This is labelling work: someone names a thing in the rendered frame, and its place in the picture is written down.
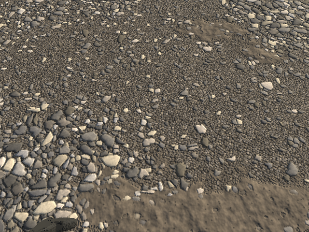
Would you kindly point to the left robot hand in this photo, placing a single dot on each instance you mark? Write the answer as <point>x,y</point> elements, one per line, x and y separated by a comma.
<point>51,224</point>

